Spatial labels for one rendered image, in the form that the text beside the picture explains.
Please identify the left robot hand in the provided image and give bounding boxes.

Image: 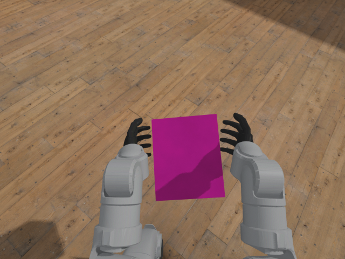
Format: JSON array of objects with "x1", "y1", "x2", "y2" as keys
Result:
[{"x1": 123, "y1": 118, "x2": 151, "y2": 157}]

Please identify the robot left forearm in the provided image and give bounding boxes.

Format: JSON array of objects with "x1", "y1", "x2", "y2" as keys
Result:
[{"x1": 89, "y1": 144, "x2": 149, "y2": 259}]

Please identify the robot left thigh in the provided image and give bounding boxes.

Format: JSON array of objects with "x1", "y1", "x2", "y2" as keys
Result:
[{"x1": 123, "y1": 228, "x2": 162, "y2": 259}]

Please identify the right robot hand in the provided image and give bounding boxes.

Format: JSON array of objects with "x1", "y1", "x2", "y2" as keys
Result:
[{"x1": 220, "y1": 113, "x2": 253, "y2": 155}]

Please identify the carton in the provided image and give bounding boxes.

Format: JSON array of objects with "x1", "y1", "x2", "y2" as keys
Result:
[{"x1": 151, "y1": 114, "x2": 225, "y2": 201}]

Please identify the robot right forearm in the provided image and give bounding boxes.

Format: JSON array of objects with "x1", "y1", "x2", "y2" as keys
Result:
[{"x1": 230, "y1": 141, "x2": 297, "y2": 259}]

